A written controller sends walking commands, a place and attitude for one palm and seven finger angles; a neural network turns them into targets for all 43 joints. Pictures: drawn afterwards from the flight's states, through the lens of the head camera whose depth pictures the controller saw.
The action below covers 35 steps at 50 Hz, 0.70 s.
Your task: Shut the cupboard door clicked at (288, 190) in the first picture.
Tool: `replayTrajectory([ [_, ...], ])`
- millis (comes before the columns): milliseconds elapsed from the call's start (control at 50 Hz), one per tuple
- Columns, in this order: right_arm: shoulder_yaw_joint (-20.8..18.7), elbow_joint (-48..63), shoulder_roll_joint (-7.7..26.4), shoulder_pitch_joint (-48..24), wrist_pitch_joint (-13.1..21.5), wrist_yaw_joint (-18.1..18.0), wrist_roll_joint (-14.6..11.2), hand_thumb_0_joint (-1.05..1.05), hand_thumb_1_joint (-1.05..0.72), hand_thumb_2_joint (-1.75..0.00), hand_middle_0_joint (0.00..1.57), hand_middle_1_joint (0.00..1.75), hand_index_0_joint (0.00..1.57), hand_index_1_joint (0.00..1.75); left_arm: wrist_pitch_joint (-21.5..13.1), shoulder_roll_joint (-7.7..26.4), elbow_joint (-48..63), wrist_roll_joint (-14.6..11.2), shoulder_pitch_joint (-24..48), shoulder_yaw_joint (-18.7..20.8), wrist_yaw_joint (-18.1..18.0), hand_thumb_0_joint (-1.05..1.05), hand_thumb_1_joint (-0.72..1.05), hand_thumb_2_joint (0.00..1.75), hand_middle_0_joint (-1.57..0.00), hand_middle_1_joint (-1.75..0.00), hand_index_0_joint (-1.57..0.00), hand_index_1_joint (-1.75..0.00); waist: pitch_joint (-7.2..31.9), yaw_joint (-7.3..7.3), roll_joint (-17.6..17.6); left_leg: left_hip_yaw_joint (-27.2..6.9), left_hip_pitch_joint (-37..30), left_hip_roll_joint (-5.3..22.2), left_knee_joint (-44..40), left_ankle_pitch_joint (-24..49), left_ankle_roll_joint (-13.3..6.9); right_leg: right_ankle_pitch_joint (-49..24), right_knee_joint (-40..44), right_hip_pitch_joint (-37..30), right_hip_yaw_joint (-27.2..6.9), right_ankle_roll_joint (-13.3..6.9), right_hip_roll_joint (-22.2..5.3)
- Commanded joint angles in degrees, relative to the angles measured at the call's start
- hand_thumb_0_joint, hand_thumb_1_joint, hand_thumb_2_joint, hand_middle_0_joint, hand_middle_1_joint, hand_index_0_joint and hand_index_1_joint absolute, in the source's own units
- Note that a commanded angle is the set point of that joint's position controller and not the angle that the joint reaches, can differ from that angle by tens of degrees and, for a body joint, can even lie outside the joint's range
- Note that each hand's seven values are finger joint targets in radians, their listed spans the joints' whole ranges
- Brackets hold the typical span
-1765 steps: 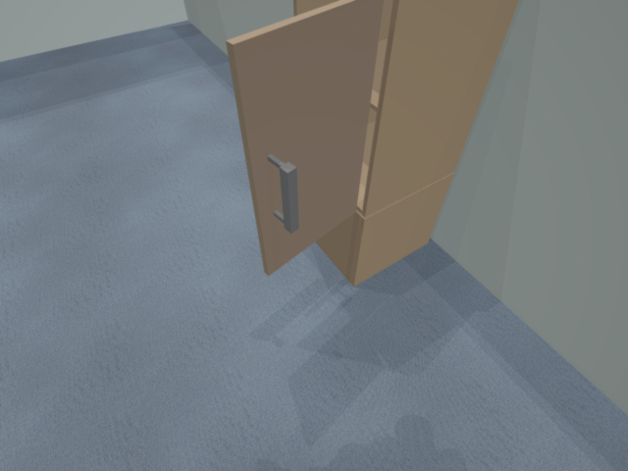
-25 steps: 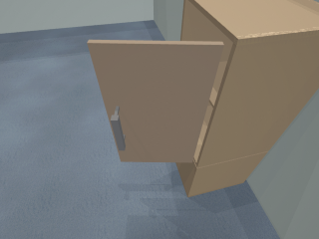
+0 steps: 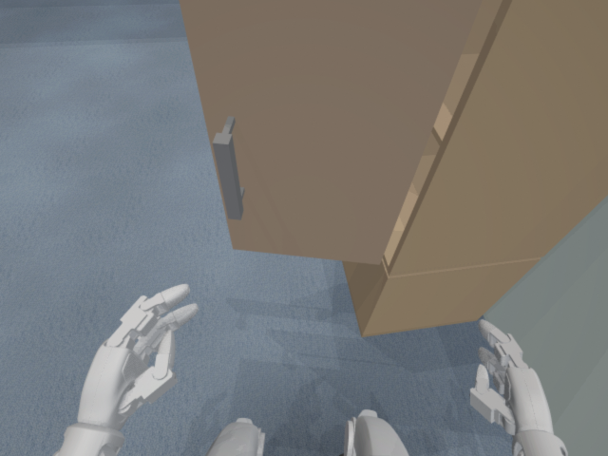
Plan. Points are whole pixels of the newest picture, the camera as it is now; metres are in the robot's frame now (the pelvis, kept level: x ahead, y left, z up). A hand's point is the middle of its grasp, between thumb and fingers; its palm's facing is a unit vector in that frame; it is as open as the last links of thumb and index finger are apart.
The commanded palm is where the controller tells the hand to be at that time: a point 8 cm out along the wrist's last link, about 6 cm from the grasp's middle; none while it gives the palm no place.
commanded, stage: raise the hand and make a fist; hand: left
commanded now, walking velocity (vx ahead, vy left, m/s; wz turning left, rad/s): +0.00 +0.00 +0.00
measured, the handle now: (233, 171) +0.53 +0.16 +0.04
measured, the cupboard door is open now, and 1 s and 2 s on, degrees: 75 75 75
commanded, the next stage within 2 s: bring the fist close to the handle in 1.56 s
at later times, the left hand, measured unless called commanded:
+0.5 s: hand (142, 365) +0.21 +0.21 +0.03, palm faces -0.02 -1.00 -0.04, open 4.1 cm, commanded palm +0.18 +0.25 +0.03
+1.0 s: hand (139, 351) +0.23 +0.21 +0.04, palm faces -0.04 -1.00 -0.05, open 3.1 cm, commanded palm +0.21 +0.26 +0.04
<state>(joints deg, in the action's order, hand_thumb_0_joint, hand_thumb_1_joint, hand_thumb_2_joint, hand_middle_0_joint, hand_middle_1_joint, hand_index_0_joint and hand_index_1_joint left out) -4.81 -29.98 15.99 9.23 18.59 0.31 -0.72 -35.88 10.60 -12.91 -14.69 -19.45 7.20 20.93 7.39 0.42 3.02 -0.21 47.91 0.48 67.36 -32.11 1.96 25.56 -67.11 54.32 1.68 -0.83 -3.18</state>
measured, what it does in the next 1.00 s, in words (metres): stands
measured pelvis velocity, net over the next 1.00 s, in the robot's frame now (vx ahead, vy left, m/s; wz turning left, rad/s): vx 0.02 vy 0.02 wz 0.01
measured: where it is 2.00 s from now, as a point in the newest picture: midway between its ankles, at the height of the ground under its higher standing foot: outside the picture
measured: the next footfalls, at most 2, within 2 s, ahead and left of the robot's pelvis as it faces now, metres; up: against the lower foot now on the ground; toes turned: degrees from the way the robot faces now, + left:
none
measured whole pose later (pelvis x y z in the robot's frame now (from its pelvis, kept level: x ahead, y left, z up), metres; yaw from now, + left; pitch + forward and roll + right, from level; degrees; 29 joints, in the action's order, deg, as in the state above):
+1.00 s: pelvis +0.02 +0.02 -0.01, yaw +1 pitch +17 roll -3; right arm 1.1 -25.0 12.2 12.5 9.5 -2.3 -0.3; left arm -21.6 14.2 5.2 -15.2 -24.4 8.3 16.6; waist 9.2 0.9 -0.9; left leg -3.0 54.8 0.6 73.4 -36.0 0.2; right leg 27.6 -68.6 58.2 4.2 0.8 -3.1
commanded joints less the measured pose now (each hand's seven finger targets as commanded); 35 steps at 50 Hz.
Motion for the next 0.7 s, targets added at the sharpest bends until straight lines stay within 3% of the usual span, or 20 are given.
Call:
replayTrajectory([
  [0,-0.48,13.01,4.58,-1.65,0.92,-1.93,-0.89,0.0,-0.9,-0.9,0.2,0.3,0.2,0.3,2.2,9.59,24.05,-4.26,-1.93,7.07,-1.1,0.0,0.9,0.9,-0.53,-0.66,-0.53,-0.66,13.13,2.51,-5.23,1.25,6.46,-2.87,-4.86,5.51,-3.03,11.42,12.41,-13.12,-7.38,-0.63,0.96],
  [80,0.67,11.76,4.46,0.81,-0.32,-3.62,0.06,0.0,-0.9,-0.9,0.2,0.3,0.2,0.3,1.74,8.75,35.73,-1.67,3.7,2.8,-4.95,0.0,0.9,0.9,-0.6,-0.74,-0.6,-0.74,13.56,-1.66,-5.76,-0.48,5.61,-1.55,-1.83,8.16,-3.82,4.8,8.76,-8.93,-4.5,-0.42,2.52],
  [140,0.74,9.79,4.58,1.52,-0.7,-4.16,-0.08,0.0,-0.9,-0.9,0.2,0.3,0.2,0.3,3.24,7.37,31.45,-1.23,0.71,1.59,-3.87,0.0,0.9,0.9,-0.66,-0.8,-0.66,-0.8,13.4,-2.54,-4.31,-1.28,7.14,-1.29,-0.55,8.63,-3.51,2.1,7.22,-7.4,-3.0,-0.1,2.76],
  [200,0.95,9.72,4.45,1.13,-1.62,-4.35,-0.74,0.0,-0.9,-0.9,0.2,0.3,0.2,0.3,8.09,7.1,27.19,-1.82,-2.94,1.81,-1.53,0.0,0.9,0.9,-0.71,-0.86,-0.71,-0.86,13.82,-1.8,-3.14,-1.33,8.17,-1.49,-1.17,8.5,-3.27,2.04,7.61,-8.83,-2.44,0.1,2.61],
  [220,0.89,10.06,4.35,0.59,-1.91,-4.48,-0.96,0.0,-0.9,-0.9,0.2,0.3,0.2,0.3,9.83,8.65,27.43,-2.06,-4.28,3.66,-1.17,0.0,0.9,0.9,-0.73,-0.88,-0.73,-0.88,14.98,-0.64,-3.38,-1.17,8.8,-1.56,-1.64,7.86,-3.15,3.88,8.44,-10.24,-3.11,0.15,2.3],
  [260,1.05,10.7,4.01,0.18,-2.45,-4.58,-1.21,0.0,-0.9,-0.9,0.2,0.3,0.2,0.3,12.54,9.24,27.84,-2.43,-4.62,5.0,-1.31,0.0,0.9,0.9,-0.77,-0.92,-0.77,-0.92,15.49,0.0,-2.21,-1.26,8.9,-1.67,-2.83,7.77,-3.1,4.67,9.15,-11.74,-3.05,0.3,2.05],
  [280,1.15,10.82,3.78,-0.41,-2.7,-4.71,-1.17,0.0,-0.9,-0.9,0.2,0.3,0.2,0.3,13.42,10.8,27.62,-2.58,-5.5,7.06,-1.79,0.0,0.9,0.9,-0.79,-0.94,-0.79,-0.94,15.81,1.23,-2.93,-1.31,8.52,-1.63,-3.19,9.07,-3.07,3.46,8.52,-12.52,-2.65,-0.14,2.36],
  [320,1.14,11.08,3.08,-0.27,-2.74,-4.44,-0.97,0.0,-0.9,-0.9,0.2,0.3,0.2,0.3,13.46,10.16,29.52,-3.17,-6.7,8.17,-2.87,0.0,0.9,0.9,-0.82,-0.98,-0.82,-0.98,18.29,1.81,-2.34,-1.47,7.04,-1.61,-4.16,11.19,-2.86,0.25,7.78,-14.06,-1.63,0.04,2.18],
  [380,1.29,10.59,2.73,-0.48,-2.77,-4.4,-0.48,0.0,-0.9,-0.9,0.2,0.3,0.2,0.3,11.8,9.21,27.71,-3.81,-7.2,8.64,-4.26,0.0,0.9,0.9,-0.88,-1.04,-0.88,-1.04,16.06,1.77,0.06,-1.68,8.43,-1.64,-4.13,12.02,-2.65,-1.29,6.95,-13.6,-0.82,-0.07,2.51],
  [440,1.34,10.59,3.46,0.45,-2.38,-4.02,-0.3,0.0,-0.9,-0.9,0.2,0.3,0.2,0.3,9.23,7.74,28.83,-3.09,-6.21,5.72,-4.39,0.0,0.9,0.9,-0.93,-1.1,-0.93,-1.1,14.56,0.55,-3.32,-1.88,7.05,-1.62,-5.07,10.4,-2.48,0.21,6.42,-9.99,0.19,-0.23,2.43],
  [480,1.39,10.9,4.2,0.62,-2.41,-4.08,-0.22,0.0,-0.9,-0.9,0.2,0.3,0.2,0.3,8.67,7.99,28.53,-2.6,-5.85,4.7,-4.22,0.0,0.9,0.9,-0.97,-1.14,-0.97,-1.14,12.84,0.23,-3.35,-2.24,6.93,-1.57,-5.79,8.91,-2.58,2.02,6.34,-8.52,0.84,-0.6,2.7],
  [540,1.17,11.32,4.63,1.71,-2.46,-4.02,-0.24,0.0,-0.9,-0.9,0.2,0.3,0.2,0.3,8.24,7.65,29.54,-2.26,-6.63,3.67,-4.01,0.0,0.9,0.9,-1.02,-1.2,-1.02,-1.2,14.09,-0.21,-3.89,-2.42,5.01,-1.59,-6.57,9.44,-2.53,0.11,5.86,-8.0,1.71,-0.5,2.69],
  [580,1.2,11.48,4.87,1.87,-2.99,-4.08,-0.17,0.0,-0.9,-0.9,0.2,0.3,0.2,0.3,8.53,9.48,30.01,-2.21,-6.12,5.28,-4.47,0.0,0.9,0.9,-1.06,-1.24,-1.06,-1.24,13.83,0.31,-5.11,-2.55,4.86,-1.63,-6.94,10.31,-2.41,-0.7,5.53,-8.33,2.01,-0.87,3.02],
  [680,1.22,12.26,4.78,2.35,-4.25,-3.79,0.05,0.0,-0.9,-0.9,0.2,0.3,0.2,0.3,8.61,9.3,31.85,-1.88,-6.45,5.47,-5.69,0.0,0.9,0.9,-1.15,-1.34,-1.15,-1.34,14.58,0.65,-7.49,-2.73,2.77,-1.55,-7.69,13.68,-1.82,-4.14,4.5,-8.87,3.02,-1.07,3.36],
])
